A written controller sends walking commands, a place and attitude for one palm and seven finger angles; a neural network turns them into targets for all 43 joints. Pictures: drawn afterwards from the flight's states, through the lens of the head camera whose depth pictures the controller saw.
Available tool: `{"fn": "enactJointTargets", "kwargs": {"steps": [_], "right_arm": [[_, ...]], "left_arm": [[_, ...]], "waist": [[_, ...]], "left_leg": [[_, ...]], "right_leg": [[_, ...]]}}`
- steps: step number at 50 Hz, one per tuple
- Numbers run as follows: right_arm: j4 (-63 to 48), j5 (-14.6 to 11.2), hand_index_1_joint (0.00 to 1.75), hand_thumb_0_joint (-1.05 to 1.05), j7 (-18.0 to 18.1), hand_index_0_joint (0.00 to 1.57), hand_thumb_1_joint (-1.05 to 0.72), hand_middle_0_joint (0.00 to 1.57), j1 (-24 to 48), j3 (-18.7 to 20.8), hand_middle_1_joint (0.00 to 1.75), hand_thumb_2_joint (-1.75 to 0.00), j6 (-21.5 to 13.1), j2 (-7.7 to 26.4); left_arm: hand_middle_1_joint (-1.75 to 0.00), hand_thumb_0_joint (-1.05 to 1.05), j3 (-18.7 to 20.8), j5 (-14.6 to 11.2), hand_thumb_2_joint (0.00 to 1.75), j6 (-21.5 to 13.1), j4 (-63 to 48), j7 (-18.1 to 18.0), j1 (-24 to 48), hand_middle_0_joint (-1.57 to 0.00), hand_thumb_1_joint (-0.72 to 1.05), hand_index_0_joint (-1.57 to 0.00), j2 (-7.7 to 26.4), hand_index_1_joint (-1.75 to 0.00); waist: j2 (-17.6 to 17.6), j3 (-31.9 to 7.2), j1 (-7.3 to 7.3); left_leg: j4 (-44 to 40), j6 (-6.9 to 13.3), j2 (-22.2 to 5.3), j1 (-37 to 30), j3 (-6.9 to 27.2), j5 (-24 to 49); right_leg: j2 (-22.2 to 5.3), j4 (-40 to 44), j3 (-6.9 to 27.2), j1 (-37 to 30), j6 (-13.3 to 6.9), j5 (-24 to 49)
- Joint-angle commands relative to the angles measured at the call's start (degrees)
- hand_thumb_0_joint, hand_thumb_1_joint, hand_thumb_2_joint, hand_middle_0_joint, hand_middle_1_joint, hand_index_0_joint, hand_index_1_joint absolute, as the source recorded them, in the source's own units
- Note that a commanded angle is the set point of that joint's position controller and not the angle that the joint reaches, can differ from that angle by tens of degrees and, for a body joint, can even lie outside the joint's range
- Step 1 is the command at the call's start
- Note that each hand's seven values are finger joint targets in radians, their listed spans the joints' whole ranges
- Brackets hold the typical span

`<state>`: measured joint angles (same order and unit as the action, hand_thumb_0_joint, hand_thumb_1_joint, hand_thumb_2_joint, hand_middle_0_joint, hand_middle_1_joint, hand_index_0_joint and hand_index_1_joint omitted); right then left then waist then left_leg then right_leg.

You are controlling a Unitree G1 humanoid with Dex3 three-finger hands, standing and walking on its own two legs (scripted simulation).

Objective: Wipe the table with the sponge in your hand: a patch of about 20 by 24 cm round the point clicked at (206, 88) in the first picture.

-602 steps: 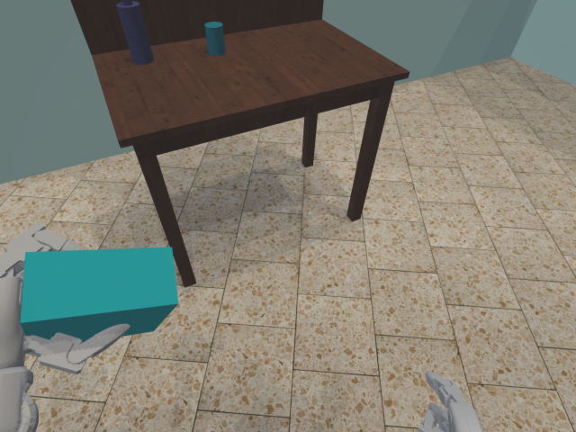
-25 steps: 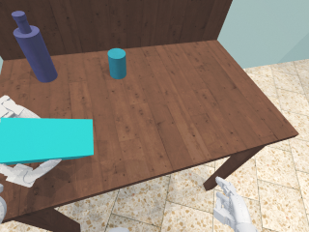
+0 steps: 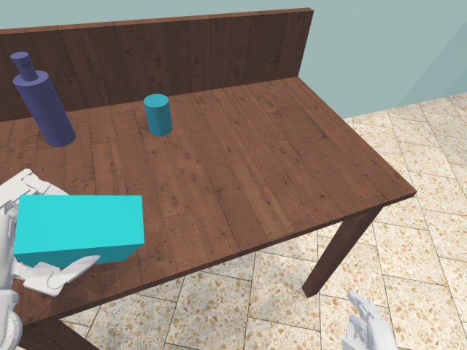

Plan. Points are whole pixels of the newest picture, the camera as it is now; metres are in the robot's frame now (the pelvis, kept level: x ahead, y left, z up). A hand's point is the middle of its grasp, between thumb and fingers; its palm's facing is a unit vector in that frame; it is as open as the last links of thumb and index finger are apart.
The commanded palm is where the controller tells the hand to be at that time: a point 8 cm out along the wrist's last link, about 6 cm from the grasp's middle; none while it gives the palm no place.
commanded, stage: come to a stop and stand still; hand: left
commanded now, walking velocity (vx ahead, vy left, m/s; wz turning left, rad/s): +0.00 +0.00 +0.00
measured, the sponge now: (99, 233) +0.23 +0.20 +0.14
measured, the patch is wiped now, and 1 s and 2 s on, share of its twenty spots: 0.00 0.00 0.00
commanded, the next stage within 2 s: look again from close up in 0.06 s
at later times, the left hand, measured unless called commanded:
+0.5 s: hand (61, 226) +0.23 +0.24 +0.16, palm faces +0.36 -0.87 -0.35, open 9.9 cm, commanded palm +0.17 +0.28 +0.18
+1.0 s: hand (41, 210) +0.25 +0.28 +0.16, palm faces +0.39 -0.84 -0.37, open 9.9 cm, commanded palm +0.19 +0.30 +0.18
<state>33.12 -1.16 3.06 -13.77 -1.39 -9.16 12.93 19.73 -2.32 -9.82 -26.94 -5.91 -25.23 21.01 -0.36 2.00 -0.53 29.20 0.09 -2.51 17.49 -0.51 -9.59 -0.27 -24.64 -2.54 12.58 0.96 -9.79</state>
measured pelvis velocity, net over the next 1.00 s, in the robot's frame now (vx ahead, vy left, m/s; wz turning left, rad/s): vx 0.03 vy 0.02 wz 0.00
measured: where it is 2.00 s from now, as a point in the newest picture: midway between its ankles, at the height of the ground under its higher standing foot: outside the picture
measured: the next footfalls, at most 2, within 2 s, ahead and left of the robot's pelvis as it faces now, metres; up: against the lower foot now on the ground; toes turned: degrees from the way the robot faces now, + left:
none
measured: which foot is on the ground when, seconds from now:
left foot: down 0.00-1.00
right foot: down 0.00-1.00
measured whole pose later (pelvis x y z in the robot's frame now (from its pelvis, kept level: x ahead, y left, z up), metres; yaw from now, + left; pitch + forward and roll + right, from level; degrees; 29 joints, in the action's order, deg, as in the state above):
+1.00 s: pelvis +0.03 +0.02 +0.00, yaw +0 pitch -1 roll -1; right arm 35.5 -0.5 1.3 -13.8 -1.5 -11.3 9.7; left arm 21.7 -1.4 -14.7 -24.0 -5.3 -21.2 22.3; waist -3.2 4.2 1.9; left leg 27.6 1.6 -0.4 15.5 -1.9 -10.9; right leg -2.4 -24.2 -1.2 11.4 2.4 -11.6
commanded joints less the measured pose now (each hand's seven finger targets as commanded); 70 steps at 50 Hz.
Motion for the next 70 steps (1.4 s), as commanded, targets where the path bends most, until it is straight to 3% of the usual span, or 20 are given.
{"fn": "enactJointTargets", "kwargs": {"steps": [1,8,9,18,19,28,29,30,31,33,37,39,41,43,46,49,57,63,64,70], "right_arm": [[-9.4,-0.4,0.30,0.00,0.8,0.20,-0.90,0.20,6.7,2.7,0.30,-0.90,-3.3,6.8],[-9.2,-0.4,0.30,0.00,0.9,0.20,-0.90,0.20,8.0,2.4,0.30,-0.90,-3.8,6.5],[-9.1,0.1,0.30,0.00,0.8,0.20,-0.90,0.20,7.5,2.0,0.30,-0.90,-3.7,6.1],[-8.6,-0.2,0.30,0.00,0.6,0.20,-0.90,0.20,7.7,2.2,0.30,-0.90,-3.5,6.2],[-8.6,0.2,0.30,0.00,0.5,0.20,-0.90,0.20,7.4,1.9,0.30,-0.90,-3.3,5.9],[-9.0,-0.2,0.30,0.00,0.7,0.20,-0.90,0.20,8.5,2.0,0.30,-0.90,-2.7,6.0],[-7.0,3.7,0.30,0.00,0.4,0.20,-0.90,0.20,3.1,3.3,0.30,-0.90,-3.6,7.0],[-3.8,1.6,0.30,0.00,0.3,0.20,-0.90,0.20,4.4,1.1,0.30,-0.90,-3.2,0.3],[-7.8,1.0,0.30,0.00,-0.1,0.20,-0.90,0.20,3.5,4.0,0.30,-0.90,-4.3,5.3],[-7.8,0.0,0.30,0.00,-1.9,0.20,-0.90,0.20,6.2,3.8,0.30,-0.90,-4.5,4.8],[-8.7,0.1,0.30,0.00,-2.6,0.20,-0.90,0.20,6.1,3.7,0.30,-0.90,-4.6,5.6],[-8.6,0.0,0.30,0.00,-1.9,0.20,-0.90,0.20,7.0,3.3,0.30,-0.90,-4.3,5.5],[-8.6,0.1,0.30,0.00,-1.2,0.20,-0.90,0.20,6.7,3.5,0.30,-0.90,-4.6,5.4],[-7.9,0.1,0.30,0.00,-0.7,0.20,-0.90,0.20,8.0,3.1,0.30,-0.90,-4.8,5.4],[-7.9,0.3,0.30,0.00,-0.7,0.20,-0.90,0.20,6.6,3.2,0.30,-0.90,-5.6,5.1],[-7.0,0.5,0.30,0.00,-1.4,0.20,-0.90,0.20,6.6,3.0,0.30,-0.90,-6.0,4.9],[-7.1,0.7,0.30,0.00,-1.7,0.20,-0.90,0.20,6.6,3.5,0.30,-0.90,-4.0,5.3],[-8.3,0.2,0.30,0.00,-1.1,0.20,-0.90,0.20,8.6,3.0,0.30,-0.90,-2.5,4.9],[-8.4,0.6,0.30,0.00,-1.1,0.20,-0.90,0.20,8.0,2.9,0.30,-0.90,-2.1,4.8],[-8.8,0.5,0.30,0.00,-0.8,0.20,-0.90,0.20,7.8,3.4,0.30,-0.90,-1.8,5.2]], "left_arm": [[-1.60,0.00,5.1,-0.9,1.30,-3.3,-12.3,-1.2,5.8,-1.20,0.10,-1.20,9.0,-1.60],[-1.60,0.00,7.6,-0.4,1.30,-3.3,-13.4,-1.9,4.4,-1.20,0.10,-1.20,11.4,-1.60],[-1.60,0.00,4.9,-0.6,1.30,-3.5,-12.9,-1.4,4.1,-1.20,0.10,-1.20,8.2,-1.60],[-1.60,0.00,5.9,-0.5,1.30,-2.5,-12.0,-1.3,5.0,-1.20,0.10,-1.20,9.6,-1.60],[-1.60,0.00,3.8,-0.8,1.30,-2.6,-11.5,-1.0,5.2,-1.20,0.10,-1.20,7.2,-1.60],[-1.60,0.00,6.1,-0.9,1.30,-1.9,-12.7,-1.3,4.6,-1.20,0.10,-1.20,10.0,-1.60],[-1.60,0.00,38.7,7.5,1.30,-8.3,-23.5,-1.0,60.1,-1.20,0.10,-1.20,54.4,-1.60],[-1.60,0.00,14.7,1.9,1.30,-6.5,8.1,1.3,27.3,-1.20,0.10,-1.20,17.8,-1.60],[-1.60,0.00,10.2,0.4,1.30,-6.3,9.4,1.9,13.0,-1.20,0.10,-1.20,11.8,-1.60],[-1.60,0.00,2.0,-1.8,1.30,-7.7,-3.4,1.9,7.0,-1.20,0.10,-1.20,4.1,-1.60],[-1.60,0.00,4.0,-0.6,1.30,-7.6,-8.0,0.3,5.0,-1.20,0.10,-1.20,9.2,-1.60],[-1.60,0.00,6.7,-0.4,1.30,-7.7,-7.6,-0.4,6.4,-1.20,0.10,-1.20,11.1,-1.60],[-1.60,0.00,8.7,-0.4,1.30,-8.6,-8.9,-0.4,9.4,-1.20,0.10,-1.20,12.6,-1.60],[-1.60,0.00,10.8,0.0,1.30,-9.1,-10.7,-0.8,12.3,-1.20,0.10,-1.20,14.8,-1.60],[-1.60,0.00,8.5,0.0,1.30,-9.7,-12.1,-0.6,12.5,-1.20,0.10,-1.20,12.2,-1.60],[-1.60,0.00,5.7,0.1,1.30,-9.4,-11.6,-0.5,9.5,-1.20,0.10,-1.20,8.8,-1.60],[-1.60,0.00,7.1,-0.1,1.30,-7.5,-11.8,-0.5,5.5,-1.20,0.10,-1.20,9.4,-1.60],[-1.60,0.00,9.1,-0.4,1.30,-6.4,-14.0,-0.8,5.9,-1.20,0.10,-1.20,11.2,-1.60],[-1.60,0.00,6.2,-0.7,1.30,-6.5,-12.8,-0.3,5.3,-1.20,0.10,-1.20,8.2,-1.60],[-1.60,0.00,6.3,-0.6,1.30,-5.6,-13.0,-0.7,5.2,-1.20,0.10,-1.20,8.5,-1.60]], "waist": [[1.4,-4.7,0.12],[6.4,-4.5,0.73],[5.3,-4.1,0.71],[3.3,-6.5,0.59],[2.4,-5.8,0.56],[4.1,-6.7,0.70],[-4.0,0.7,4.00],[-5.3,-9.6,1.45],[2.9,-8.3,4.23],[12.1,-10.7,2.91],[-0.6,-5.7,3.46],[-2.1,-4.1,2.92],[-1.3,-4.0,2.54],[4.7,-4.2,2.29],[8.2,-7.1,2.42],[7.5,-7.5,2.20],[3.7,-9.4,1.91],[5.3,-9.4,1.88],[5.7,-8.4,1.64],[4.2,-8.2,1.58]], "left_leg": [[-1.6,0.9,-2.2,-6.1,3.9,-11.2],[-9.5,1.3,-4.0,-3.9,6.9,-13.5],[-10.2,1.7,-4.0,-2.2,7.1,-15.1],[-7.6,1.1,-3.6,-6.7,4.9,-7.3],[-8.1,1.4,-3.7,-5.4,5.3,-7.9],[-8.4,1.0,-3.7,-7.1,4.7,-4.3],[0.3,1.9,-3.4,4.1,0.4,0.2],[-2.3,1.2,1.9,-5.2,0.5,1.8],[-2.1,-0.2,1.1,-8.4,-0.6,2.5],[-7.5,0.8,-0.5,-8.5,0.3,1.6],[-10.7,0.8,-0.6,0.5,2.5,-12.7],[-11.7,1.0,-1.0,2.0,3.0,-16.8],[-11.1,1.1,-0.5,0.5,3.4,-15.0],[-12.2,1.2,-1.3,-0.3,3.6,-15.5],[-12.2,1.6,-1.8,0.2,4.7,-11.8],[-10.6,0.9,-1.3,-2.3,3.4,-5.9],[-7.3,-0.3,-1.0,-6.0,2.1,8.7],[-8.0,-0.3,-0.9,-6.5,1.1,6.5],[-8.5,0.0,-0.8,-5.3,1.3,5.0],[-8.1,0.1,-0.7,-5.7,1.5,3.1]], "right_leg": [[-6.4,8.5,6.0,7.5,-3.4,-11.4],[-3.7,4.3,3.7,3.0,-2.1,-8.2],[-3.0,4.4,3.2,2.0,-1.9,-7.3],[-4.6,5.7,4.4,0.9,-2.2,-2.2],[-4.0,5.8,4.0,0.7,-2.0,-1.8],[-4.6,5.7,4.5,-0.8,-2.2,1.6],[-6.4,9.8,8.2,4.1,-1.2,4.7],[-7.2,6.0,8.3,2.1,-4.3,3.8],[-5.6,7.3,12.5,1.9,-4.0,5.4],[-3.6,2.4,6.4,-3.4,-2.9,0.4],[-1.6,4.6,5.3,-3.4,-1.2,-8.5],[-1.4,5.0,4.0,-2.2,-0.8,-11.6],[-1.6,5.8,4.9,-1.4,-1.2,-10.7],[-1.2,4.3,4.3,-1.6,-1.1,-9.0],[-1.5,1.5,3.0,-6.9,-1.3,-2.3],[-1.5,2.2,2.6,-6.1,-1.3,1.1],[-1.8,3.1,2.7,-6.9,-1.2,10.1],[-1.5,3.4,2.4,-6.8,-1.0,9.2],[-1.5,3.9,1.8,-6.6,-1.0,8.3],[-1.8,5.0,3.0,-6.7,-1.2,8.7]]}}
